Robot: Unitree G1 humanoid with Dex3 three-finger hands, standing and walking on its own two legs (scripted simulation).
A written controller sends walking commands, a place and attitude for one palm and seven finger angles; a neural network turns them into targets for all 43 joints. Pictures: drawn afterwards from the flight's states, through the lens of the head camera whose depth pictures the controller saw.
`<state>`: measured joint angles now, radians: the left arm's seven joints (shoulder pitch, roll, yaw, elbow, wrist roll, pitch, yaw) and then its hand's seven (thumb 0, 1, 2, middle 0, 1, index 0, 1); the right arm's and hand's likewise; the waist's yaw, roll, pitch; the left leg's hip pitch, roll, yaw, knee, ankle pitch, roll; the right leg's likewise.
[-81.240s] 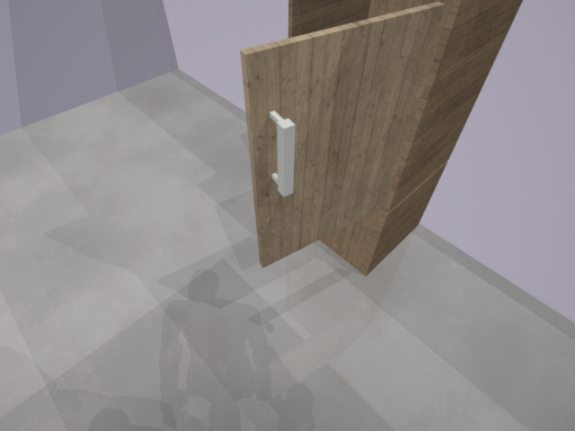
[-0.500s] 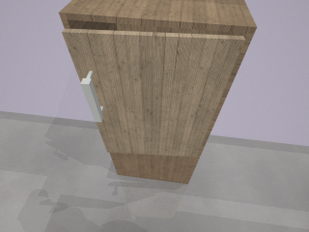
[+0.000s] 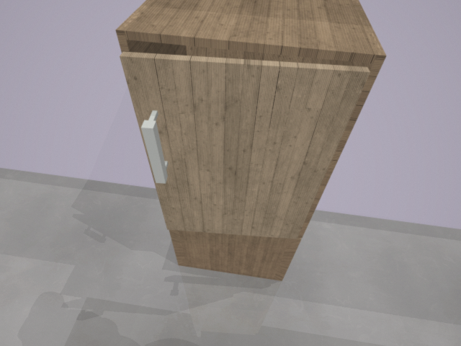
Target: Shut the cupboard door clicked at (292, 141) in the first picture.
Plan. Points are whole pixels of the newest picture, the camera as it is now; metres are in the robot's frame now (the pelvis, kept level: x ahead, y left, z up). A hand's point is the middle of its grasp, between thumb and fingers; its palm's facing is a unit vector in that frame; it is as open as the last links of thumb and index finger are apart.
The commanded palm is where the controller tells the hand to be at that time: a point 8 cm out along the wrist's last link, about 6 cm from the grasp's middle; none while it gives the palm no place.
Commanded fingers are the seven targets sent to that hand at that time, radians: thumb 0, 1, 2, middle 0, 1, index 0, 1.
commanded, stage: look again from close up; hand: left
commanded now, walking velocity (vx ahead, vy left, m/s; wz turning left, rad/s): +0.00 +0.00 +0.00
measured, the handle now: (158, 148) +0.48 +0.20 +0.05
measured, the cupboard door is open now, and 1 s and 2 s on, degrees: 4 4 4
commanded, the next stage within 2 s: shuffle to correct the standing spot in 0.60 s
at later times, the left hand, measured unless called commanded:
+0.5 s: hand out of the picture +0.03 +0.20 -0.17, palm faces +0.04 -0.97 -0.25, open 7.4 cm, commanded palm none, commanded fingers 0.00 0.90 0.90 -0.20 -0.30 -0.20 -0.30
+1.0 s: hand out of the picture -0.07 +0.17 -0.18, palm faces +0.06 -0.99 -0.13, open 7.4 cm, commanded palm none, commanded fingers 0.00 0.90 0.90 -0.20 -0.30 -0.20 -0.30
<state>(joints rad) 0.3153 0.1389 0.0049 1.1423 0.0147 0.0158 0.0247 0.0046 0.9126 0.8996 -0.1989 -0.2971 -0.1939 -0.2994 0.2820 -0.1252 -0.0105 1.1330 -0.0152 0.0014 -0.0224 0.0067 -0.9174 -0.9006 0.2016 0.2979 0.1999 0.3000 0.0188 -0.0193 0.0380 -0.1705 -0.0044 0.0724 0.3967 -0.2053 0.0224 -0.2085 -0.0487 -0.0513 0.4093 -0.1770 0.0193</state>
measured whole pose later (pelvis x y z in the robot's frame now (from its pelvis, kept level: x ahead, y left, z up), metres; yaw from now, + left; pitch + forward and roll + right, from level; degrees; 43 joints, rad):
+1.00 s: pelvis -0.03 +0.02 +0.00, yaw +1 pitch -3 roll -1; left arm 0.40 0.14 0.01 1.07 0.03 0.03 0.01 0.01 0.91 0.90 -0.20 -0.30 -0.19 -0.30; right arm 0.36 -0.14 -0.02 1.09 -0.02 0.02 -0.01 0.00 -0.90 -0.90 0.20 0.30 0.20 0.30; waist 0.00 -0.02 0.01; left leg -0.25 -0.01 0.05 0.52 -0.28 0.05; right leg -0.26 -0.04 -0.04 0.50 -0.32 0.00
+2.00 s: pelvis +0.04 +0.05 -0.02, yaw +1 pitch -2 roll -1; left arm 0.19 0.16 0.02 0.98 0.01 0.03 0.04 -0.01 0.93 0.90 -0.20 -0.30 -0.20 -0.30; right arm 0.27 -0.16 -0.04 0.96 -0.02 0.00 -0.03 0.00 -0.91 -0.90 0.20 0.30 0.20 0.30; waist 0.00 0.00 0.04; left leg -0.25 -0.01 0.10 0.63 -0.35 0.07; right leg -0.31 -0.05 -0.04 0.67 -0.32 -0.02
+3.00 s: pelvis +0.03 +0.00 +0.00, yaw +2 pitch -1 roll +1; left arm 0.26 0.14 -0.01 1.12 0.01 -0.01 0.03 0.01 0.93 0.90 -0.20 -0.30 -0.20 -0.30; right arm 0.32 -0.13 0.00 1.12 -0.01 -0.03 -0.02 0.00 -0.91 -0.90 0.20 0.30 0.20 0.30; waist -0.01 0.03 0.05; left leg -0.18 0.01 0.07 0.42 -0.22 0.00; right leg -0.22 0.00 -0.03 0.47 -0.24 -0.03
